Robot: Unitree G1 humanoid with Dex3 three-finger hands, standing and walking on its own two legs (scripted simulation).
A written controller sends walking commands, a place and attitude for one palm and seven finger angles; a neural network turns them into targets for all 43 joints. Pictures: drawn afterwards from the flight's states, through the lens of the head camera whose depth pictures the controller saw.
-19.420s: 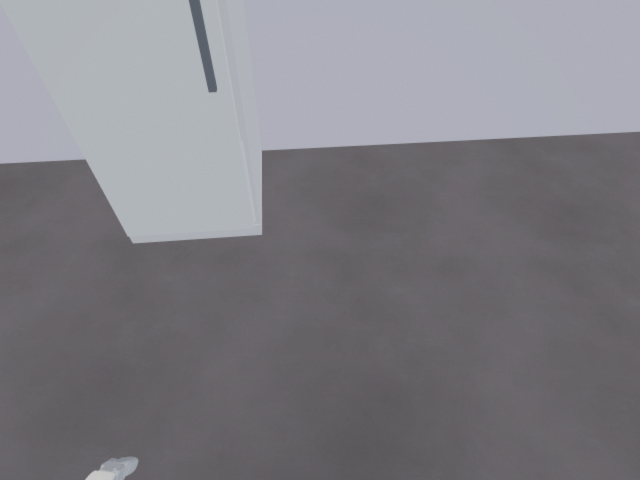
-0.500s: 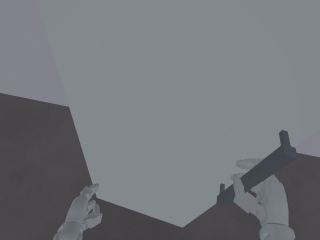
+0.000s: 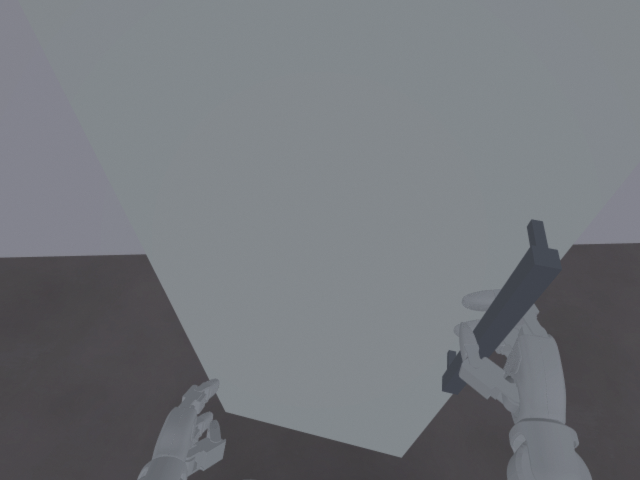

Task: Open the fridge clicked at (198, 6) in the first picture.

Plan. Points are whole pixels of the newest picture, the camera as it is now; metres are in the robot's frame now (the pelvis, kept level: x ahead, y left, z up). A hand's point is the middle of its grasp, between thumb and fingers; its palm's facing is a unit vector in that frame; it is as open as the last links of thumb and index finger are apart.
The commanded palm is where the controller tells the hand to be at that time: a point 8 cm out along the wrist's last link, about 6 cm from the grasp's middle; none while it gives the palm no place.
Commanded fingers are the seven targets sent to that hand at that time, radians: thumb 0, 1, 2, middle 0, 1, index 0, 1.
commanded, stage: walk backward, drawing the door open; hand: right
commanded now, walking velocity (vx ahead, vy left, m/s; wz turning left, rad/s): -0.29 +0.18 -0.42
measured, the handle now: (485, 322) +0.29 -0.16 +0.08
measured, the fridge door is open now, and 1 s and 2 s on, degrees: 16 57 72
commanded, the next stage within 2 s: stop walking and hold the door back in 1.22 s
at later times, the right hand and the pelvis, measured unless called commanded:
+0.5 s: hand out of the picture +0.12 -0.07 +0.08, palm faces +0.41 +0.89 -0.20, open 6.1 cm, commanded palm +0.07 -0.11 +0.08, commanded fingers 0.00 -0.90 -0.90 0.45 1.40 0.45 1.40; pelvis -0.07 +0.15 +0.01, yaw -20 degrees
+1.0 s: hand out of the picture +0.00 +0.07 +0.08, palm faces +0.75 +0.62 -0.22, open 6.2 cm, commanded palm -0.07 +0.06 +0.08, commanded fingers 0.00 -0.90 -0.90 0.45 1.40 0.45 1.40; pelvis -0.07 +0.35 -0.01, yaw -44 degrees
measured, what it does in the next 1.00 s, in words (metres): steps to the left, turning right: left foot, then right foot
